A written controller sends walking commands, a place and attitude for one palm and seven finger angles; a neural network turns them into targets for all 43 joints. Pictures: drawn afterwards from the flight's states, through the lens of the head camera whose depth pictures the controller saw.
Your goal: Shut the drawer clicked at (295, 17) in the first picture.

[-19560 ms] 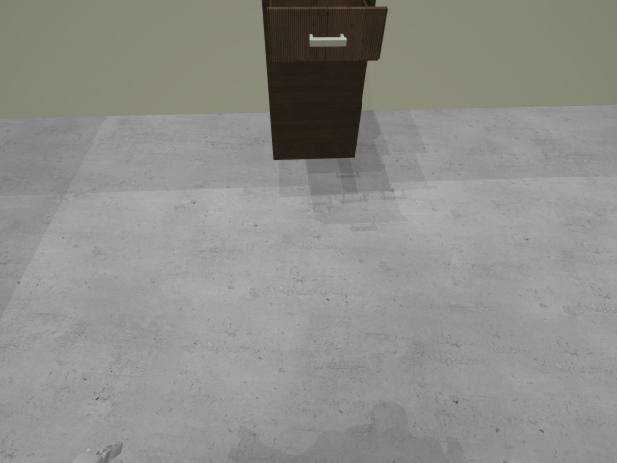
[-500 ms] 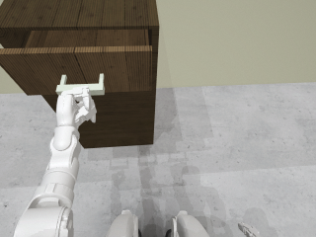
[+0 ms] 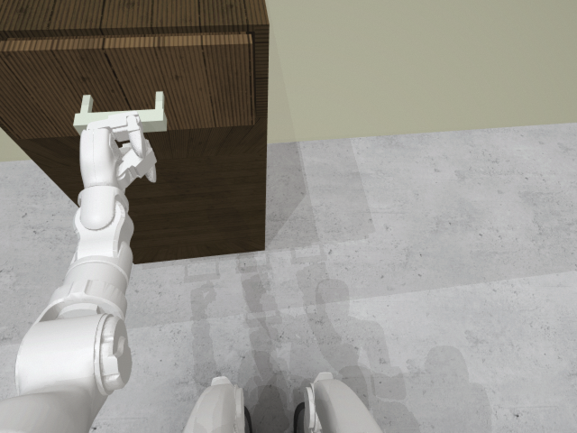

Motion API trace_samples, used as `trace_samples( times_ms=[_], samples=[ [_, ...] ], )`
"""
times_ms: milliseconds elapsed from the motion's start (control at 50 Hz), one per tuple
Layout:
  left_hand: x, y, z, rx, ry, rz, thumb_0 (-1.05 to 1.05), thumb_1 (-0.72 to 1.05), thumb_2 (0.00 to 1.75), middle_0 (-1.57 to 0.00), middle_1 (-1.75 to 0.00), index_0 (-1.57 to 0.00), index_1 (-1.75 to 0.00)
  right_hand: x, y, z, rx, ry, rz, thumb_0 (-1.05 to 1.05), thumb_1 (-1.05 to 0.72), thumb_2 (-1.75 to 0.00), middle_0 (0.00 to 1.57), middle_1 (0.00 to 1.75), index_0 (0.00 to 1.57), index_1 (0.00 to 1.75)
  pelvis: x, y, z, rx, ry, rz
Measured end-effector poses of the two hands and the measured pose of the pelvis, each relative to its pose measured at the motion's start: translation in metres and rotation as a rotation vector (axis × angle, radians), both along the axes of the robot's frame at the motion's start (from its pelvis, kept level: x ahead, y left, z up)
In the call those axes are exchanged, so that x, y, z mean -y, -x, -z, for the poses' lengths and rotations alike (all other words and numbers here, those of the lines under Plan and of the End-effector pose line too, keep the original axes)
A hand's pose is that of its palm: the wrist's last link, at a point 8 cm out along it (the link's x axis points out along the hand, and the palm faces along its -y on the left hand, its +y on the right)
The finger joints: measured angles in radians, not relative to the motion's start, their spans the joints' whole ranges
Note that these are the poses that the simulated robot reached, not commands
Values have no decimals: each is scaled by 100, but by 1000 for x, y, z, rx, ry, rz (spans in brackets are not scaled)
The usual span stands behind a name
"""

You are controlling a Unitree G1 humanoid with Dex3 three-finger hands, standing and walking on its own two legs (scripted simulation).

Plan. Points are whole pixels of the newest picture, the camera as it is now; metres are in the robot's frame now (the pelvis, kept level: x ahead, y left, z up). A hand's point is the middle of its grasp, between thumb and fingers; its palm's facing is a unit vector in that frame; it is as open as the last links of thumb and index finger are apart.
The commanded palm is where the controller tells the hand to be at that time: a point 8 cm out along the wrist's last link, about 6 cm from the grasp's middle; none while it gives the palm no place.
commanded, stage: push the drawer shut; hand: left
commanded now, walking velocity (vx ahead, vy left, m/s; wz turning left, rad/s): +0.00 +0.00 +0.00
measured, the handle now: (123, 111) +0.56 +0.21 +0.05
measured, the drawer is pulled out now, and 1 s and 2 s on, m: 0.02 0.00 0.00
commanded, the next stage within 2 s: pull the fist back off the drawer in 0.76 s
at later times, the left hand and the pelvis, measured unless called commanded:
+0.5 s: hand (142, 141) +0.51 +0.18 +0.04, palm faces +0.10 -0.99 -0.03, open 2.8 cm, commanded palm +0.52 +0.21 +0.05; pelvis -0.01 +0.00 -0.01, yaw +0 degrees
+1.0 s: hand (137, 138) +0.51 +0.18 +0.05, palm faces +0.09 -0.99 -0.04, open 3.0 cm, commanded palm +0.53 +0.21 +0.05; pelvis -0.04 +0.01 -0.02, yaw +0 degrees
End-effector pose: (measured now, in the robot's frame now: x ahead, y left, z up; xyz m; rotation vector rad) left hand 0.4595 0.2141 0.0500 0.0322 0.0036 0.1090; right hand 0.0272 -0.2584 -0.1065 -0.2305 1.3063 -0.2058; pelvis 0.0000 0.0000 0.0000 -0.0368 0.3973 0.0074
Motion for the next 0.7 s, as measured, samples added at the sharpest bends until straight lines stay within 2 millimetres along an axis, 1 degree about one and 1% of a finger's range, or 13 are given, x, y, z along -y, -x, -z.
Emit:
trace_samples(
  times_ms=[180,320,440,700],
  samples=[
    [-4,-22,-1,-11,3,9,2,87,92,-140,-160,-140,-160,-1,16,-3,-49,11,27,0,-91,-90,20,30,20,30,-1,-2,2,-19,8,7],
    [-11,-23,3,-12,4,15,-3,78,93,-140,-160,-140,-160,-3,28,-3,-91,19,25,0,-91,-90,20,30,20,30,-3,0,3,-30,17,-2],
    [-15,-25,4,-12,3,7,-5,72,95,-140,-160,-140,-160,-3,35,-1,-107,33,7,0,-91,-90,20,30,20,30,-4,7,7,-37,27,-16],
    [-16,-26,1,-12,-8,4,-2,68,100,-140,-160,-140,-160,-4,55,-2,-85,67,-11,0,-91,-90,21,30,20,30,-7,26,14,-47,43,-28]
  ],
)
